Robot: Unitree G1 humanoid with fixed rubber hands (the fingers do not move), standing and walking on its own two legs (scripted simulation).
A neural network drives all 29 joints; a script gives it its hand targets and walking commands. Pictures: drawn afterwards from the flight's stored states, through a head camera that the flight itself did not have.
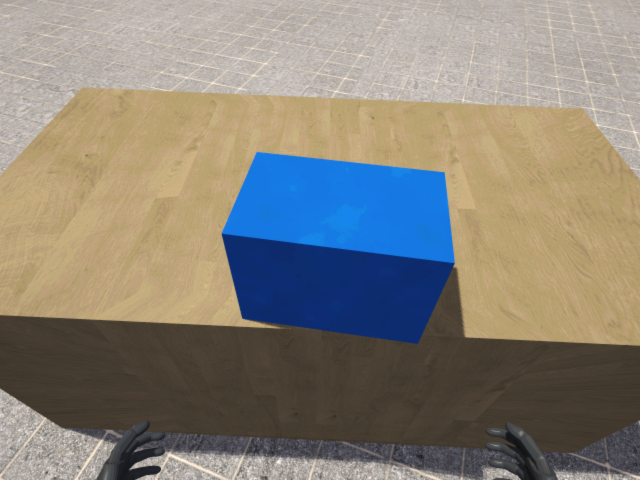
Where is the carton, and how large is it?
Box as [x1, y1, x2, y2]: [222, 152, 454, 343]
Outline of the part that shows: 257,152 222,231 222,237 242,318 417,343 454,263 444,172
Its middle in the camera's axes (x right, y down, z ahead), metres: +0.03 +0.02 +0.63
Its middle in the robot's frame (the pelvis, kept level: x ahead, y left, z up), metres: +0.47 +0.02 -0.01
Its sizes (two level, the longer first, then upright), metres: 0.296 0.180 0.214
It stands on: a pedestal, 0.66 m high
